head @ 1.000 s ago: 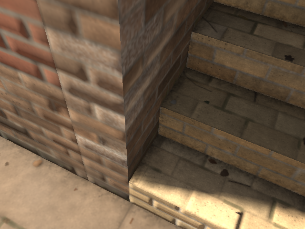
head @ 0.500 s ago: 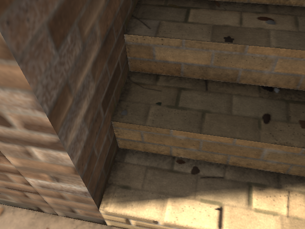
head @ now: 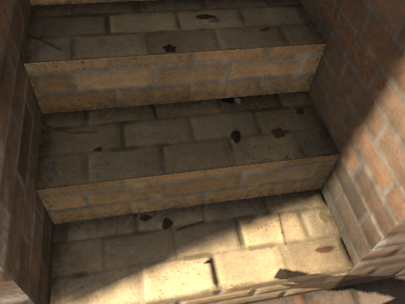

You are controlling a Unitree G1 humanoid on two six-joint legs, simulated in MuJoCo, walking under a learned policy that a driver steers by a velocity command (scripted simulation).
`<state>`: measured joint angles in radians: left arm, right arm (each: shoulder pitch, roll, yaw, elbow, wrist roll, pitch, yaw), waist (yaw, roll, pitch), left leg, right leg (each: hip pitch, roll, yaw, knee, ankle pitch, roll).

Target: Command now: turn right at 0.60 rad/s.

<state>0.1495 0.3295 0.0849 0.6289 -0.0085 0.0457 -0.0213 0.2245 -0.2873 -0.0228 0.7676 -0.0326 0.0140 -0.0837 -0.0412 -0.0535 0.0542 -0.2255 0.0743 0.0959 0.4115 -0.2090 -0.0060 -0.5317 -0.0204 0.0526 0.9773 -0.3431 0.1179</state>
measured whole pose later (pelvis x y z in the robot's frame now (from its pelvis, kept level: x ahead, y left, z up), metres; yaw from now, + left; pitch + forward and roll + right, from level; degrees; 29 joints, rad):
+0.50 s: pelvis +0.00 -0.04 -0.01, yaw -13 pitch +1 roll +0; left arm 0.12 0.30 0.02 0.60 0.02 0.05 0.04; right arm 0.15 -0.31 -0.01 0.71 -0.02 -0.01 -0.01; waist 0.00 0.03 0.00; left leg -0.34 0.02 -0.02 0.63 -0.31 -0.06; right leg -0.31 0.07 0.08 0.54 -0.24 -0.04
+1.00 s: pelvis +0.02 -0.02 -0.01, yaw -14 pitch +0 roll +0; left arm 0.22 0.28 -0.01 0.74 0.04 0.05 0.04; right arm 0.16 -0.27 0.04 0.78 -0.03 -0.06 0.01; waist 0.01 0.00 0.02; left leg -0.23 -0.01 0.01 0.52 -0.28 0.01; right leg -0.26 0.04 0.11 0.53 -0.27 0.01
